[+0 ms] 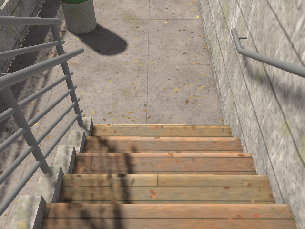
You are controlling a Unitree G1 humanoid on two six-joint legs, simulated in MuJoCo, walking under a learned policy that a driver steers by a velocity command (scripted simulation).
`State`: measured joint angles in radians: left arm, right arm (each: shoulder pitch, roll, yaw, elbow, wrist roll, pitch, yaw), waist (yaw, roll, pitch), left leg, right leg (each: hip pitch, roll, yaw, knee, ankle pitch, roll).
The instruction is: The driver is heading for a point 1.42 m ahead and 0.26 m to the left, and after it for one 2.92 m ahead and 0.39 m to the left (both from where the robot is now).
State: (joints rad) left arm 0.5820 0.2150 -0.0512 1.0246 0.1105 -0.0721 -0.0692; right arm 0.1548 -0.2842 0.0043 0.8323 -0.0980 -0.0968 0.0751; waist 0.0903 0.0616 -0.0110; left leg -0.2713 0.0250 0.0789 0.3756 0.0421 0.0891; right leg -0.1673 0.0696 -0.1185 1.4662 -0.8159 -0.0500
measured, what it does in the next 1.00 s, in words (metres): goes down, turning left: right foot 0.17 m lower, then left foot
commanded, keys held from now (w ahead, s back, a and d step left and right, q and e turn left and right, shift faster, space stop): w+q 0.12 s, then q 0.44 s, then no key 0.02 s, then w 0.30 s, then w+e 0.12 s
